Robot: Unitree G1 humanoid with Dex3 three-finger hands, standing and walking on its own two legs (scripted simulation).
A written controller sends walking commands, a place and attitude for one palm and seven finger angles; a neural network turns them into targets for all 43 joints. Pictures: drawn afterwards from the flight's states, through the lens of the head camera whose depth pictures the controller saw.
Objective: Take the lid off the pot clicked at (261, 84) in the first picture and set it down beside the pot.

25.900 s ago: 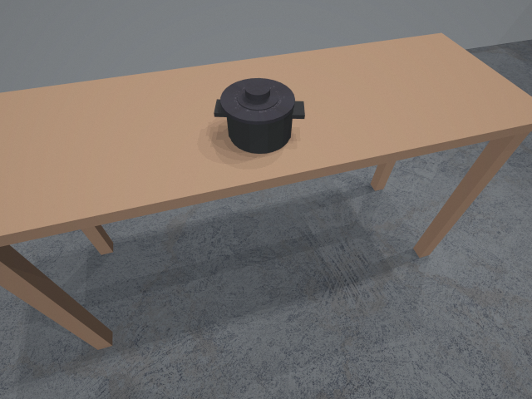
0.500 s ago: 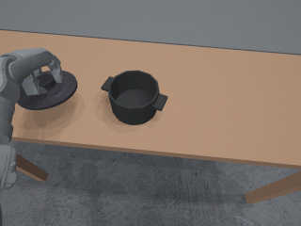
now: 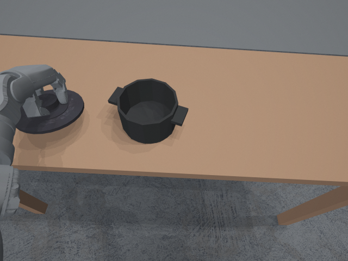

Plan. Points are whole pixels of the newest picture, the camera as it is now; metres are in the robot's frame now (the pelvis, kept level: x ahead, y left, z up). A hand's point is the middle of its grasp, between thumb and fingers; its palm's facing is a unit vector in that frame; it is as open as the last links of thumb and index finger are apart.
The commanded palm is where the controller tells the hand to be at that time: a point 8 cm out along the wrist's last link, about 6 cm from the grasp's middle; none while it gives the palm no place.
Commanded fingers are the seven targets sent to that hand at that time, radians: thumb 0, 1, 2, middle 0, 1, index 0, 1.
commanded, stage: lower the lid onto the table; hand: left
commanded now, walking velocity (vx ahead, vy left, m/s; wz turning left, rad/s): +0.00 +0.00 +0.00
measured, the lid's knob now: (46, 102) +0.46 +0.31 +0.06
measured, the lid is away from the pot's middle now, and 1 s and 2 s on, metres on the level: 0.24 0.23 0.24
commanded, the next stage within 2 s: open the fingers wide in 0.74 s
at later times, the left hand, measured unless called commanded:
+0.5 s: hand (46, 109) +0.44 +0.30 +0.06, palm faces -0.51 -0.09 -0.86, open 7.7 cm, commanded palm +0.48 +0.30 +0.13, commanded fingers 0.00 0.45 1.21 -0.81 -0.97 -0.92 -0.99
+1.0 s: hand (51, 119) +0.43 +0.29 +0.04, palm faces -0.46 -0.06 -0.89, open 7.7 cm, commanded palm +0.45 +0.29 +0.11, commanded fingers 0.00 0.36 1.04 -0.69 -0.97 -0.78 -0.98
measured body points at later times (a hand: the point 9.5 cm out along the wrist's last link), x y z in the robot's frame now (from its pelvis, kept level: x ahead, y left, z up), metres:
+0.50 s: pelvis +0.01 +0.01 +0.00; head +0.09 +0.02 +0.44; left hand +0.47 +0.31 +0.11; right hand +0.05 -0.27 -0.12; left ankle -0.01 +0.03 -0.73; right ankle +0.00 -0.16 -0.73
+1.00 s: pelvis +0.00 +0.00 -0.01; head +0.08 +0.02 +0.43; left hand +0.45 +0.30 +0.09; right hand +0.04 -0.27 -0.13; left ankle -0.01 +0.03 -0.73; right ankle +0.00 -0.16 -0.73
